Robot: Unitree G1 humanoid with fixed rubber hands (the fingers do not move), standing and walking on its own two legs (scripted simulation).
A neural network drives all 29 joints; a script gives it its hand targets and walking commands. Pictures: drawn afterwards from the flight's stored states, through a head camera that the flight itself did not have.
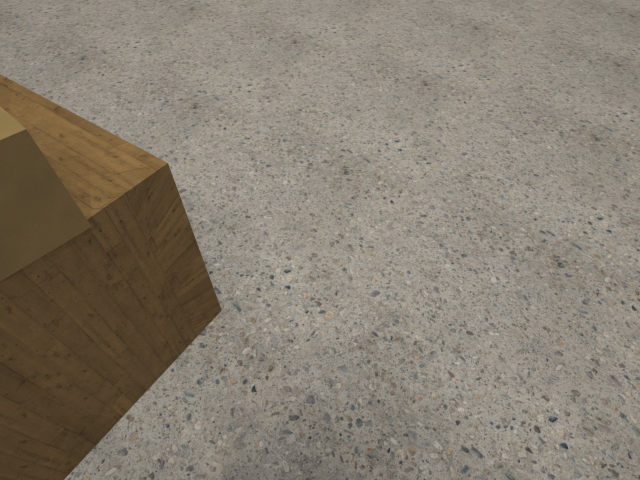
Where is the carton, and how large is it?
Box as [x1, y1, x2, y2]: [0, 106, 91, 280]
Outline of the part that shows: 0,106 1,280 91,226 26,129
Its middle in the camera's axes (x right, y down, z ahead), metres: -0.60 -0.09 +0.64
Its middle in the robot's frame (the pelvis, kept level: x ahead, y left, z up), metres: +0.55 +0.60 +0.02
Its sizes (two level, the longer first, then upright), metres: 0.230 0.228 0.220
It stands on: a pedestal, 0.68 m high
